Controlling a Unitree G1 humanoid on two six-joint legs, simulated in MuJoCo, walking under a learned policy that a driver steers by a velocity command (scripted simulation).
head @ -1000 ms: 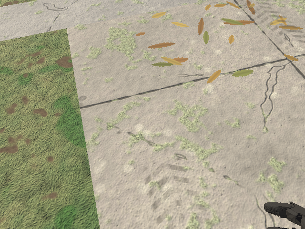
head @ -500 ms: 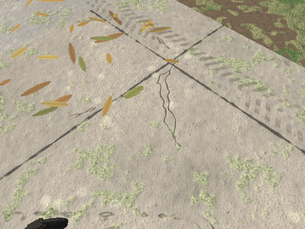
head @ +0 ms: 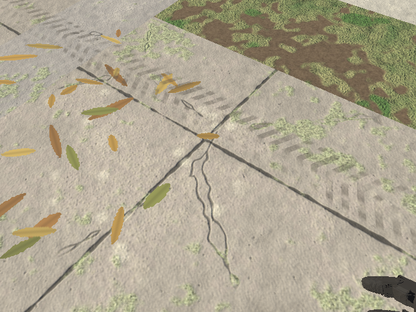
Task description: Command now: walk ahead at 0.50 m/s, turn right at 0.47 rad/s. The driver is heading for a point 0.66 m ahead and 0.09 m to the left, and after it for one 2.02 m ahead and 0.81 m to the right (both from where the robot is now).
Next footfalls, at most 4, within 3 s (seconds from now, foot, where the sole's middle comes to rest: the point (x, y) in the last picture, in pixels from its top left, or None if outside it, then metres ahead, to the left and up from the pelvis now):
0.04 left None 0.20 0.13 -0.77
0.52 right None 0.43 -0.14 -0.77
1.02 left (193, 248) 0.67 0.17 -0.77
1.56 right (254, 176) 0.99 -0.04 -0.77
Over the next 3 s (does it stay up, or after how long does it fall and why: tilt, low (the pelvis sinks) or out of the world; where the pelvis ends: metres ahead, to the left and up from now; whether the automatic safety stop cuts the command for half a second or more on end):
stays up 1.54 -0.26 0.00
